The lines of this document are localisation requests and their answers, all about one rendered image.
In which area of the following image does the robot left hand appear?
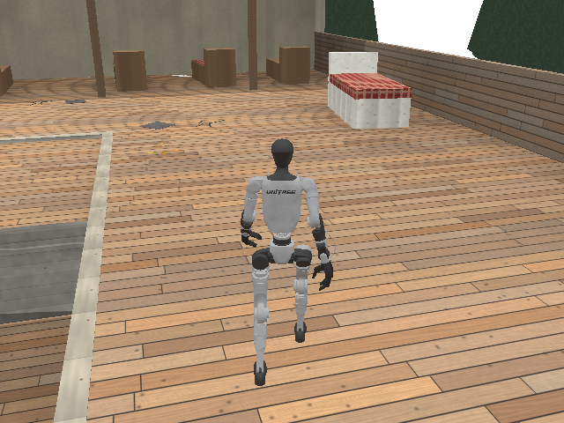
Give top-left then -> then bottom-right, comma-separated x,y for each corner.
241,231 -> 262,247

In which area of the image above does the left robot upper arm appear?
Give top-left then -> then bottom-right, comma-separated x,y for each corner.
242,176 -> 264,222

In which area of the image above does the right robot upper arm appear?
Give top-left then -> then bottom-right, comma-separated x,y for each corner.
300,177 -> 321,228

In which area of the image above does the right robot foot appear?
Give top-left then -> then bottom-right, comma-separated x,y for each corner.
294,322 -> 307,343

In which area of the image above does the robot right hand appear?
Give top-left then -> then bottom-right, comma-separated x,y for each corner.
312,260 -> 333,291

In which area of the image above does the right robot forearm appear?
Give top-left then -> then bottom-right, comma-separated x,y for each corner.
312,214 -> 331,263

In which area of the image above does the left robot forearm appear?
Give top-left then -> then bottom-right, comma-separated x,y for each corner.
241,209 -> 253,237

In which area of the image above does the humanoid robot torso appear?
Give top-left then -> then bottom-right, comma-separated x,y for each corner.
262,173 -> 303,264

